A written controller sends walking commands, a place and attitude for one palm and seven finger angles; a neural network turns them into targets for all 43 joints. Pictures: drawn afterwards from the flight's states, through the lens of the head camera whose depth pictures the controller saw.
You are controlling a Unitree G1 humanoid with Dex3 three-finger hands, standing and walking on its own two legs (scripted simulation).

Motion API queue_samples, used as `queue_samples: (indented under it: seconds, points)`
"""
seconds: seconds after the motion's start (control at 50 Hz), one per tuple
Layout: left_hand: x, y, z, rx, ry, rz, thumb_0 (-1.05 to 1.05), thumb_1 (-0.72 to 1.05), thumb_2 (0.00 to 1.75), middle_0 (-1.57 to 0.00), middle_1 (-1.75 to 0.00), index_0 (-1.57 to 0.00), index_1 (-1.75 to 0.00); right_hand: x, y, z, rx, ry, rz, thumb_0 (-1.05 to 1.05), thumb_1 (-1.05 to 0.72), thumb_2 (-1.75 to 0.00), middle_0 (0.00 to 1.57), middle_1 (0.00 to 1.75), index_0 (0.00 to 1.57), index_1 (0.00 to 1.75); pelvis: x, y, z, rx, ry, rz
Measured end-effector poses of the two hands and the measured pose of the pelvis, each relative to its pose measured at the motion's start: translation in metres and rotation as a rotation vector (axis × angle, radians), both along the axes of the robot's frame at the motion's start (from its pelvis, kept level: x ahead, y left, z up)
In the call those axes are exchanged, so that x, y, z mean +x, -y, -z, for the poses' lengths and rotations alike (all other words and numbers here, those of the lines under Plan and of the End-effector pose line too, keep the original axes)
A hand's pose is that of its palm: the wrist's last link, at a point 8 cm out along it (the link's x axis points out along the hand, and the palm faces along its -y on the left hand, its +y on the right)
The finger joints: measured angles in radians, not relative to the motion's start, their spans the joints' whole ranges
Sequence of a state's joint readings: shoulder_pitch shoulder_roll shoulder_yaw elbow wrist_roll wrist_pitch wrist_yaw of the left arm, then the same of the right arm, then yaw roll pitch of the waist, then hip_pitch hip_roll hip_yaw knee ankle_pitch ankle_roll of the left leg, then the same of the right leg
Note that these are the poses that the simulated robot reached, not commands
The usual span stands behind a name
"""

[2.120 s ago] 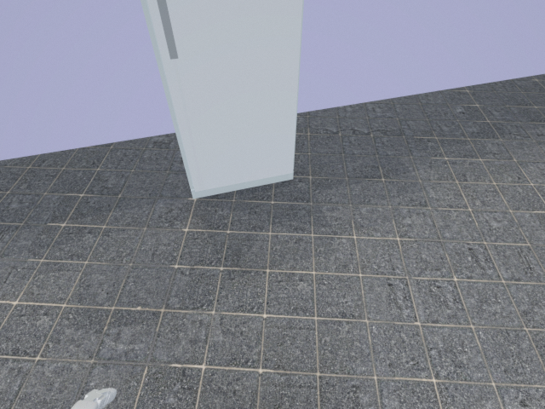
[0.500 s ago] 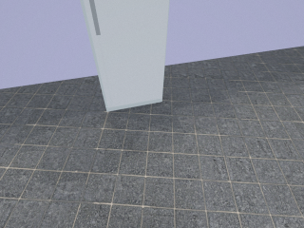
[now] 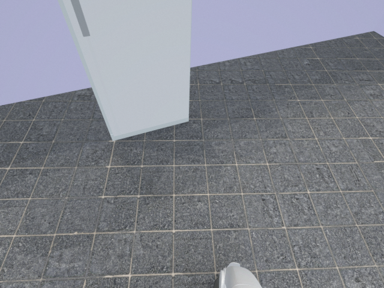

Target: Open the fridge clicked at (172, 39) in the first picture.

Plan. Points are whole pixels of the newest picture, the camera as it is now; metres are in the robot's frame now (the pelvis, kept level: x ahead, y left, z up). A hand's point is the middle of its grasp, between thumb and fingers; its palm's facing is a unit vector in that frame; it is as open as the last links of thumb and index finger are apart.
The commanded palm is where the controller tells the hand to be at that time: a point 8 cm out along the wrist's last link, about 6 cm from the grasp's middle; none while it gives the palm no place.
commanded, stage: walk to a spot facing it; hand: left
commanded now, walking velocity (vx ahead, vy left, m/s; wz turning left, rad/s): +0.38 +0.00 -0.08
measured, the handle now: out of the picture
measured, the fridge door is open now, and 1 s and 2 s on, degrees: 0 0 0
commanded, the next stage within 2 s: turn to face it in 0.46 s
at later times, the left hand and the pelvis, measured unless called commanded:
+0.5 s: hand (132, 269) +0.19 +0.15 -0.18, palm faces +0.15 -0.98 -0.15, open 7.3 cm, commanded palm none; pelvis +0.22 -0.02 +0.00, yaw +6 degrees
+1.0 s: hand (110, 195) +0.38 +0.24 -0.16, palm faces +0.28 -0.94 -0.19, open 7.4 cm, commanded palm none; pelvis +0.34 +0.04 +0.01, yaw +14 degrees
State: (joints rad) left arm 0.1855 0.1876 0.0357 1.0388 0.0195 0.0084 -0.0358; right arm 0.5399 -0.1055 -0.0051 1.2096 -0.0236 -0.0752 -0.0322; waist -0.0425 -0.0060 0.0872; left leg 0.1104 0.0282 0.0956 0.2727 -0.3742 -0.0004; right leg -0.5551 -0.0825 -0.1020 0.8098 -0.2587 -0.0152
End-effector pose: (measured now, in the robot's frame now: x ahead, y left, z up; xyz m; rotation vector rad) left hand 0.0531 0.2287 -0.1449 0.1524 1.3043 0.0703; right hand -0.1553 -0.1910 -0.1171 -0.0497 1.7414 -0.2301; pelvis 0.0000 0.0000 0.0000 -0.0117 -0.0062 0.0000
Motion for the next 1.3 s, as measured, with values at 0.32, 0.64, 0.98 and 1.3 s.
queue_samples:
  seconds: [0.32,0.64,0.98,1.3]
  points:
    - [0.141,0.033,-0.006,0.055,0.119,-0.056,-0.01,0.95,0.89,-0.20,-0.30,-0.20,-0.30,0.289,0.076,0.028,-0.050,0.380,-0.084,0.01,-0.91,-0.90,0.20,0.30,0.19,0.30,0.142,0.040,0.002,-0.013,0.032,-0.026]
    - [0.122,0.010,0.027,-0.067,-0.230,-0.287,0.01,0.91,0.90,-0.20,-0.30,-0.20,-0.30,0.557,0.002,0.012,-0.048,0.591,-0.381,0.00,-0.91,-0.90,0.20,0.30,0.19,0.30,0.278,-0.024,0.015,-0.036,0.014,-0.137]
    - [0.296,-0.060,-0.008,0.048,0.092,-0.309,0.01,0.91,0.90,-0.19,-0.30,-0.19,-0.30,0.553,-0.011,0.005,-0.046,0.411,-0.349,0.00,-0.91,-0.90,0.20,0.30,0.20,0.30,0.336,-0.041,-0.009,-0.009,0.015,-0.240]
    - [0.308,0.001,-0.027,0.112,0.125,-0.346,0.01,0.91,0.90,-0.20,-0.30,-0.20,-0.30,0.576,0.033,0.039,0.055,0.337,-0.373,0.01,-0.90,-0.90,0.20,0.30,0.20,0.30,0.357,0.008,-0.002,0.032,0.013,-0.336]
